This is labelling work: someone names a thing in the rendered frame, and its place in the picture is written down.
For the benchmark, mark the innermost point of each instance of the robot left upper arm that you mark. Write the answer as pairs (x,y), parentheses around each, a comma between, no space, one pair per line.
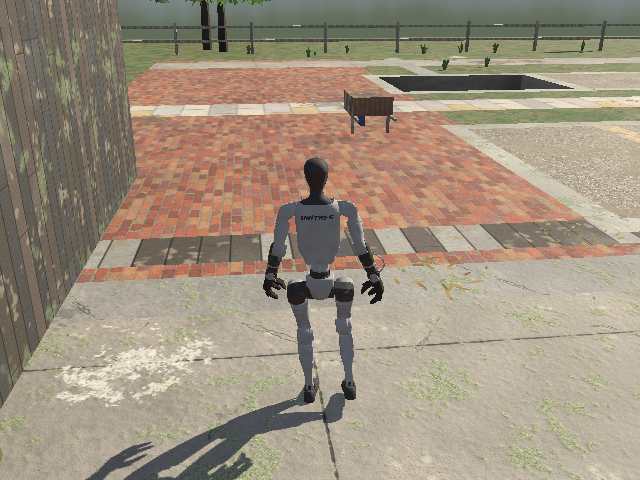
(286,212)

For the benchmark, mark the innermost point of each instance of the robot right forearm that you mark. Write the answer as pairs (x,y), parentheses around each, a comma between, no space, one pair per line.
(369,265)

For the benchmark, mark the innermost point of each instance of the robot left forearm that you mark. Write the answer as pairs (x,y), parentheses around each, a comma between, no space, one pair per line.
(272,265)

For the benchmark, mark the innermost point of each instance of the robot right upper arm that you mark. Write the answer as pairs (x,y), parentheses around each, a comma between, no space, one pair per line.
(348,209)

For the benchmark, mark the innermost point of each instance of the robot left foot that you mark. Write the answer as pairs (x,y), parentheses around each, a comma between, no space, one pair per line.
(309,395)

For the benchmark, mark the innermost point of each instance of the robot right hand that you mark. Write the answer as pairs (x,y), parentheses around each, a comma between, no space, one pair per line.
(378,289)

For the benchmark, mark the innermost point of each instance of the left robot shin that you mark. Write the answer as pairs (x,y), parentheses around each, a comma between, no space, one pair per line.
(306,357)

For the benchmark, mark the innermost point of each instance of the robot left hand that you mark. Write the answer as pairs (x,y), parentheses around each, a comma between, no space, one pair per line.
(275,284)

